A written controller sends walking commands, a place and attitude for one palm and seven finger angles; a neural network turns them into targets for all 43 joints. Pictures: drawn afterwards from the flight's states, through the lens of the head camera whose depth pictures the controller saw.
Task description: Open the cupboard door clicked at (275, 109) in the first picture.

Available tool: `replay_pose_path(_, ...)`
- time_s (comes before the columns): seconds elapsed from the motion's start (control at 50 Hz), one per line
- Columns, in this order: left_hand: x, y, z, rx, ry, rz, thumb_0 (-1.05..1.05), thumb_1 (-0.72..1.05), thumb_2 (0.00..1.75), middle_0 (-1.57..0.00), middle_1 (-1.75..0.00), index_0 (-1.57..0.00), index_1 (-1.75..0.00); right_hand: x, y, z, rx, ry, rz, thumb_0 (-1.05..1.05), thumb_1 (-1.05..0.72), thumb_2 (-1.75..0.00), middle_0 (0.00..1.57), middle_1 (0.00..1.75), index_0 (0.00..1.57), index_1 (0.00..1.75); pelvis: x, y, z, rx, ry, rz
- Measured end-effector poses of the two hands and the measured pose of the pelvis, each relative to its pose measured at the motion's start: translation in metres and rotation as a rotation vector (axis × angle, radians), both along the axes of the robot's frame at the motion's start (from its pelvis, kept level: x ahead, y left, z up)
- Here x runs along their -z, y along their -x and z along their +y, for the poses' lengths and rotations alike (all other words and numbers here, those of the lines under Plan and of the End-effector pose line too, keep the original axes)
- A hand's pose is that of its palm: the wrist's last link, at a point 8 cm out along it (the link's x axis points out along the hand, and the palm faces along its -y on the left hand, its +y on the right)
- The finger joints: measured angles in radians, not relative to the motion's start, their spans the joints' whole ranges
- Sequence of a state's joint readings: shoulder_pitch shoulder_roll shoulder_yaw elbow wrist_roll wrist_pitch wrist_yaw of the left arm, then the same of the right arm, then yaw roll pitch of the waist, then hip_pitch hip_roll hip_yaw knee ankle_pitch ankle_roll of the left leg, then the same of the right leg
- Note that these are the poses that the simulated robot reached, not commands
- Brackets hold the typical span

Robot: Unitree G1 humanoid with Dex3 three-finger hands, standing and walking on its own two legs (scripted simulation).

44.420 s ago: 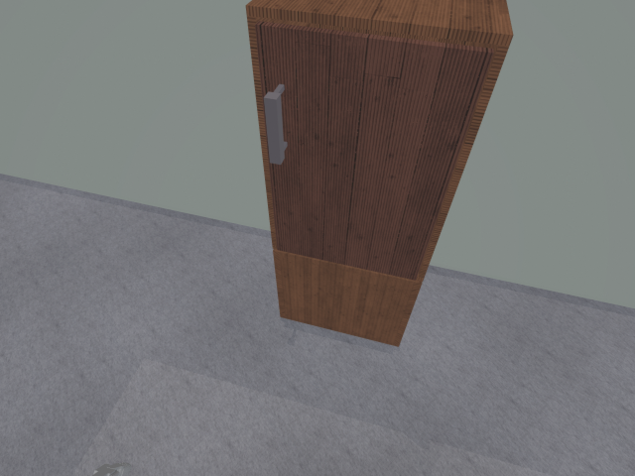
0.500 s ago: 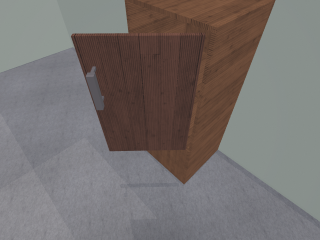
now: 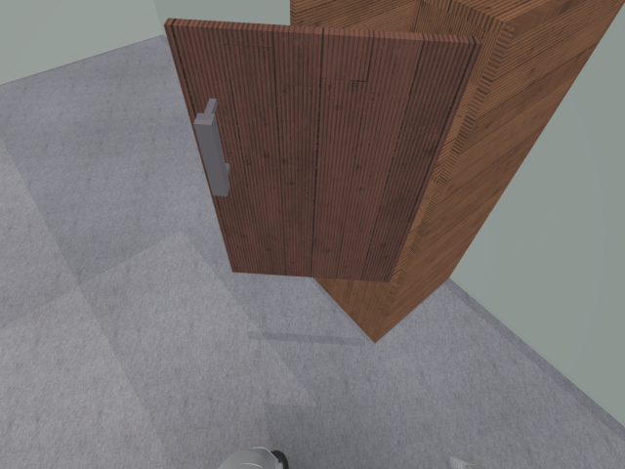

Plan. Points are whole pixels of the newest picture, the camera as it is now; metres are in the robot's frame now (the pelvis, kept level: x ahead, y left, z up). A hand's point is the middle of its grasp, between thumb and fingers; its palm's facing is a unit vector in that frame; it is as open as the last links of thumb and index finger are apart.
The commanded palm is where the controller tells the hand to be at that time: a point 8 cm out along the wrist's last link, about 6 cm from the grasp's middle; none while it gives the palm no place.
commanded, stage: come to a stop and stand still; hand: left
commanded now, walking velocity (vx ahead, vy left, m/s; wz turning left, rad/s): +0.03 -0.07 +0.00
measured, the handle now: (216, 148) +0.53 +0.20 +0.07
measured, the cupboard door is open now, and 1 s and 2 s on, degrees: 47 47 47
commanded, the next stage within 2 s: look again from close up in 0.88 s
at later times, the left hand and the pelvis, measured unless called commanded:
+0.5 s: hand out of the picture -0.03 +0.17 -0.17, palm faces +0.07 -0.99 -0.15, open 7.3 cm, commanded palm none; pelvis -0.03 +0.00 +0.01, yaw +1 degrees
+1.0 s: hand out of the picture -0.03 +0.20 -0.16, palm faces +0.02 -0.98 -0.22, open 7.4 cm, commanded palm none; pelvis -0.02 +0.03 +0.01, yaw +0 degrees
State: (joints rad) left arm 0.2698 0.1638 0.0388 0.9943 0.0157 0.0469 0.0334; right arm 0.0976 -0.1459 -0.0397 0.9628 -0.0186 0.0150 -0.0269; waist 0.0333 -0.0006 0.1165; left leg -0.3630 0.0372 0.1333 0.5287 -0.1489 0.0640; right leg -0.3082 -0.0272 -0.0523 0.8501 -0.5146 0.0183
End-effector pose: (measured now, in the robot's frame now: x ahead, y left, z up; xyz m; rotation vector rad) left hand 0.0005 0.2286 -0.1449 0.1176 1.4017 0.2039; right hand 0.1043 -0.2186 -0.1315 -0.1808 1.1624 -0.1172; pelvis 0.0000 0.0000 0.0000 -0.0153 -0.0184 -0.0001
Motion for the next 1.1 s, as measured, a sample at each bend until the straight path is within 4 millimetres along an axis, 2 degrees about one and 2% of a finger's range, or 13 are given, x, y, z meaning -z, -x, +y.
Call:
replay_pose_path(0.06, -0.005, 0.002, -0.001, 0.015, -0.021, -0.021, 0.01, 0.91, 0.89, -0.20, -0.29, -0.20, -0.30, 0.004, 0.005, -0.002, 0.012, -0.022, -0.021, 0.00, -0.90, -0.90, 0.20, 0.30, 0.20, 0.30, 0.001, 0.010, -0.004, 0.009, -0.005, 0.001)
replay_pose_path(0.12, -0.007, 0.009, -0.006, 0.023, -0.045, -0.056, 0.01, 0.91, 0.89, -0.20, -0.29, -0.20, -0.30, 0.013, 0.019, -0.011, 0.031, -0.045, -0.021, 0.00, -0.90, -0.90, 0.20, 0.30, 0.20, 0.30, 0.006, 0.019, -0.012, 0.012, -0.020, -0.002)
replay_pose_path(0.22, -0.016, 0.026, -0.020, 0.015, -0.029, -0.063, 0.01, 0.91, 0.89, -0.20, -0.29, -0.20, -0.30, 0.008, 0.058, -0.023, 0.063, -0.051, 0.060, 0.00, -0.91, -0.90, 0.20, 0.30, 0.20, 0.30, -0.005, 0.023, -0.018, -0.001, -0.012, -0.009)
replay_pose_path(0.32, -0.011, 0.028, -0.029, 0.024, 0.027, -0.066, 0.01, 0.90, 0.89, -0.20, -0.30, -0.20, -0.30, 0.002, 0.099, -0.032, 0.087, -0.007, 0.137, 0.00, -0.92, -0.90, 0.20, 0.30, 0.20, 0.30, -0.008, 0.023, -0.015, -0.006, -0.002, -0.002)
replay_pose_path(0.44, -0.001, 0.035, -0.017, 0.002, 0.048, -0.036, 0.02, 0.93, 0.89, -0.20, -0.30, -0.20, -0.30, -0.002, 0.143, -0.018, 0.081, 0.027, 0.259, 0.00, -0.91, -0.90, 0.19, 0.29, 0.20, 0.30, -0.008, 0.025, -0.005, -0.015, -0.007, -0.007)
replay_pose_path(0.52, -0.002, 0.042, -0.011, 0.008, 0.045, -0.015, 0.01, 0.92, 0.89, -0.20, -0.30, -0.20, -0.30, -0.002, 0.160, 0.000, 0.081, 0.004, 0.295, 0.01, -0.91, -0.90, 0.19, 0.29, 0.20, 0.30, -0.010, 0.028, 0.002, -0.012, -0.002, -0.010)
replay_pose_path(0.68, -0.007, 0.050, 0.018, 0.052, -0.004, 0.016, 0.01, 0.91, 0.89, -0.20, -0.30, -0.20, -0.30, 0.017, 0.157, 0.039, 0.061, -0.080, 0.234, 0.01, -0.91, -0.90, 0.20, 0.29, 0.20, 0.30, -0.002, 0.034, 0.025, -0.017, 0.002, 0.002)
replay_pose_path(0.76, -0.013, 0.047, 0.029, 0.040, -0.033, 0.002, 0.01, 0.91, 0.89, -0.20, -0.30, -0.20, -0.30, 0.022, 0.153, 0.050, 0.043, -0.099, 0.240, 0.02, -0.92, -0.90, 0.20, 0.30, 0.20, 0.30, -0.002, 0.030, 0.030, -0.013, -0.010, 0.001)
replay_pose_path(0.9, -0.017, 0.041, 0.029, 0.047, -0.037, 0.013, 0.01, 0.91, 0.89, -0.20, -0.29, -0.20, -0.30, 0.020, 0.144, 0.043, 0.049, -0.088, 0.232, 0.03, -0.93, -0.90, 0.20, 0.30, 0.20, 0.30, -0.005, 0.025, 0.031, 0.000, -0.025, 0.008)
replay_pose_path(1.1, -0.010, 0.027, 0.008, 0.054, 0.011, 0.020, 0.01, 0.91, 0.89, -0.20, -0.29, -0.20, -0.30, 0.011, 0.120, 0.019, 0.050, -0.035, 0.212, 0.01, -0.91, -0.90, 0.20, 0.29, 0.20, 0.30, -0.007, 0.015, 0.021, 0.005, -0.028, 0.014)
